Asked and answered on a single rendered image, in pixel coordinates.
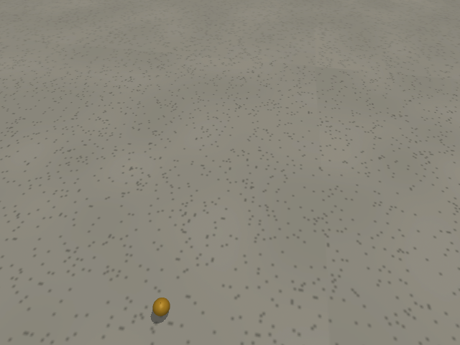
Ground ball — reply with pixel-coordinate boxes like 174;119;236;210
152;298;170;316

